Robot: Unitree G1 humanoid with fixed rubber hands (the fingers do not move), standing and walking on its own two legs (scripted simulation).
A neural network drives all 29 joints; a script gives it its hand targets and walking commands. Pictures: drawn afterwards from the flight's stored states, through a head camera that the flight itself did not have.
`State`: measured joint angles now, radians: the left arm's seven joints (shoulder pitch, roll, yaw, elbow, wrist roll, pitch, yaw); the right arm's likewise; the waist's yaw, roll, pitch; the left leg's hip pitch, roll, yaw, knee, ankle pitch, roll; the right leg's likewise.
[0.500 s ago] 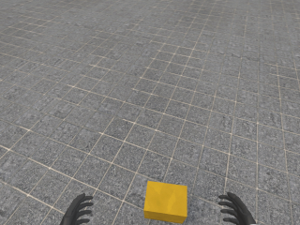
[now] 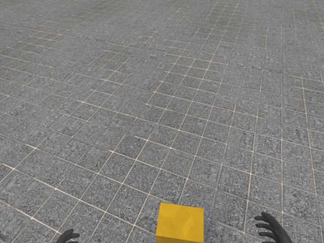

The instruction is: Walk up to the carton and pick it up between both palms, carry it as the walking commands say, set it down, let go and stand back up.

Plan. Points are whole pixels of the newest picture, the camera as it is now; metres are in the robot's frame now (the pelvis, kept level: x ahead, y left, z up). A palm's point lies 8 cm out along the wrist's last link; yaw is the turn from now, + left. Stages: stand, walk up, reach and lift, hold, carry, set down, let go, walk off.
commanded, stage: stand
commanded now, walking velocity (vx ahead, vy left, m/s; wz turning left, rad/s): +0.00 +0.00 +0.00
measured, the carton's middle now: (179, 227) +0.36 -0.06 -0.67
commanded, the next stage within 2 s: none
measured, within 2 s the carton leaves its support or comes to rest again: neither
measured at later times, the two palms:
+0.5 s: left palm out of the picture +0.12 +0.28 -0.08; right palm out of the picture +0.12 -0.30 -0.09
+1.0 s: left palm out of the picture +0.08 +0.30 -0.09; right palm out of the picture +0.09 -0.31 -0.10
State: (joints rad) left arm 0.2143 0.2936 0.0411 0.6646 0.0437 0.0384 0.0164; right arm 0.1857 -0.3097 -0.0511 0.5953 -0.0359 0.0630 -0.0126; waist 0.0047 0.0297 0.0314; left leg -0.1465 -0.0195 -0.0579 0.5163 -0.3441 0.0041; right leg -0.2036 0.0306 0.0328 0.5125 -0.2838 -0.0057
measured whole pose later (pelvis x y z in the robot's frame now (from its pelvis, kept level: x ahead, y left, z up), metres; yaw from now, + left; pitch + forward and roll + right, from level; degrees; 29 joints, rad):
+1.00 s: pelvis -0.01 -0.01 +0.01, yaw +1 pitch -2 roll +0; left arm 0.13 0.36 0.01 1.00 0.02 0.00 0.01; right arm 0.17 -0.38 0.00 0.94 -0.02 -0.01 -0.02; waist 0.01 0.02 0.02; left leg -0.08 -0.01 -0.07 0.37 -0.25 -0.01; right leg -0.14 0.03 0.02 0.38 -0.20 -0.01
